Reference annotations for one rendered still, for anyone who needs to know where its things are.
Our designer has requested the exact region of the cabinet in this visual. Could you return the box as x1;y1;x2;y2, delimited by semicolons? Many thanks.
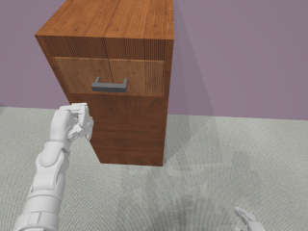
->
35;0;174;167

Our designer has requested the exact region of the drawer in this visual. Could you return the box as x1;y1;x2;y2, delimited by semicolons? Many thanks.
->
53;57;165;96

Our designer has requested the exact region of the handle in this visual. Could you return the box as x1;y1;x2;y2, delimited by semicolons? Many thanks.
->
91;77;128;93

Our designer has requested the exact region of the right robot hand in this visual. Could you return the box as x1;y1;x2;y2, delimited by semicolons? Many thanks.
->
234;206;266;231

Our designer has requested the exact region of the left robot hand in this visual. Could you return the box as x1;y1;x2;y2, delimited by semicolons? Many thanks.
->
48;102;94;147

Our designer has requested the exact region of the robot left forearm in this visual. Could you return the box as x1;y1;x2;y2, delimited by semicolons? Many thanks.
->
13;141;71;231

